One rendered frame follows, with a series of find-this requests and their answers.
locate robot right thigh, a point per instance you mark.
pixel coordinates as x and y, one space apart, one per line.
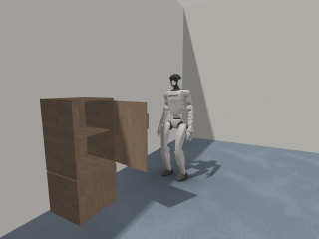
165 134

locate robot left hand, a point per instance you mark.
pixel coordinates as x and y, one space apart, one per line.
190 132

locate right robot forearm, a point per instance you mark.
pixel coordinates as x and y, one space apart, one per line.
163 117

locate robot thigh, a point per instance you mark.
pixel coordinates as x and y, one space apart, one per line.
165 134
180 137

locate left robot upper arm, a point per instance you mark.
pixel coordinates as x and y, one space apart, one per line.
188 99

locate cupboard door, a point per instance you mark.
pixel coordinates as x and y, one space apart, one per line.
130 125

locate robot right hand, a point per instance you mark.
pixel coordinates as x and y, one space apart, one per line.
160 127

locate right robot upper arm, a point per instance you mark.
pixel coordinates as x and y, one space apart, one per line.
166 107

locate robot left thigh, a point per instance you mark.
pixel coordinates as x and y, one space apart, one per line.
180 137

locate left robot forearm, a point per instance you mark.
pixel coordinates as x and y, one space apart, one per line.
190 116

